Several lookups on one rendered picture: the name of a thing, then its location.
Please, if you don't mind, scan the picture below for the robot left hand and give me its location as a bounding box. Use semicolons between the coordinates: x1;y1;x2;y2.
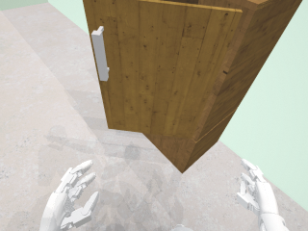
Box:
39;160;100;231

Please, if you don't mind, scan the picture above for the handle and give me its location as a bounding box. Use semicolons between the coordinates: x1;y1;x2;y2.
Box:
91;26;110;82

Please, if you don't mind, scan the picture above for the cupboard door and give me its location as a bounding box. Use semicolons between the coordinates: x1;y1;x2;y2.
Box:
83;0;243;139

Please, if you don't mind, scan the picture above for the robot right hand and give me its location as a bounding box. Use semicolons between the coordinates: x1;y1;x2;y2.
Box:
237;158;279;217

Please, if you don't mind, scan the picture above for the right robot forearm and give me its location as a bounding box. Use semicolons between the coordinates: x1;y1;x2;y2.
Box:
258;213;290;231

